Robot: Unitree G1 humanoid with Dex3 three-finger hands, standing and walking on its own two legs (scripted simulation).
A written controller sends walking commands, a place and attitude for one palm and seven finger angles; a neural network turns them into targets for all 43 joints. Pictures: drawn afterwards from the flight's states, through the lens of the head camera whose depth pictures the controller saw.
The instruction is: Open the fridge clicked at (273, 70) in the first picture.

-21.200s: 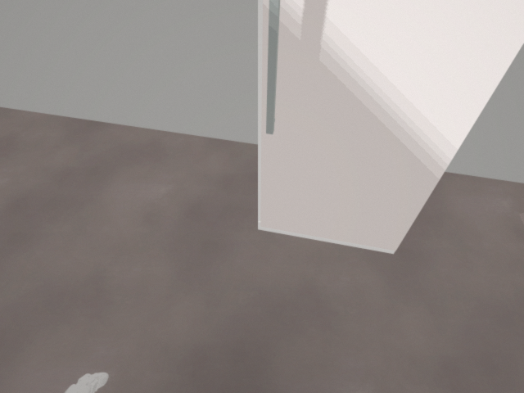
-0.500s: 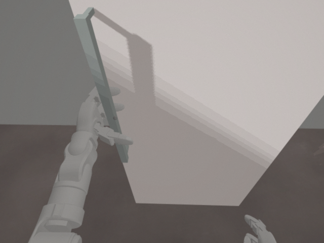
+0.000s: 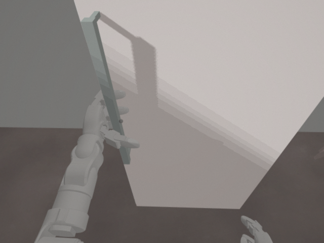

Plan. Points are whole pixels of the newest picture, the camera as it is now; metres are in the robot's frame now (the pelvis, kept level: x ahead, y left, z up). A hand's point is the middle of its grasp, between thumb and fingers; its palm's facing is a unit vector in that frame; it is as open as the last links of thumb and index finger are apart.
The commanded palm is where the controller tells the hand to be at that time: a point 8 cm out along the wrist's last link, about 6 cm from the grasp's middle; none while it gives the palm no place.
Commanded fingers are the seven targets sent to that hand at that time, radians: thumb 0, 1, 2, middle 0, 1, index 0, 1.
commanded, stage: slide the fingers in behind the handle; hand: left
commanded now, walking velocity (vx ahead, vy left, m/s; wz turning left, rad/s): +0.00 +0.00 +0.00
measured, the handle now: (115, 108) +0.42 +0.15 +0.12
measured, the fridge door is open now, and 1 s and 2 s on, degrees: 0 0 4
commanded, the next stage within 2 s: grip the handle and tug to test in 0.22 s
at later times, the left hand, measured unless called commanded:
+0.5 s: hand (121, 121) +0.37 +0.12 +0.13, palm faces +0.04 -1.00 +0.00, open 13.4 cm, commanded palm +0.34 +0.16 +0.13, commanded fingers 0.00 -0.03 0.50 -0.35 -1.27 -0.35 -1.27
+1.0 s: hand (120, 120) +0.37 +0.13 +0.13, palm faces +0.05 -1.00 +0.00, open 5.9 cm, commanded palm +0.34 +0.16 +0.13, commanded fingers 0.00 0.90 0.90 -0.45 -1.40 -0.45 -1.40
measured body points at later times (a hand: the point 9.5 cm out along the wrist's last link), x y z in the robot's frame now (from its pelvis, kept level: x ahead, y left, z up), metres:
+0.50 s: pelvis +0.00 +0.00 +0.00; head +0.00 -0.01 +0.45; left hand +0.36 +0.18 +0.13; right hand +0.15 -0.23 -0.11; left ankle -0.01 +0.10 -0.74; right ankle -0.02 -0.09 -0.74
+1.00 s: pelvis +0.00 +0.00 +0.00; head +0.00 -0.02 +0.45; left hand +0.36 +0.18 +0.13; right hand +0.16 -0.23 -0.10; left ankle -0.01 +0.10 -0.74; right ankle -0.02 -0.09 -0.74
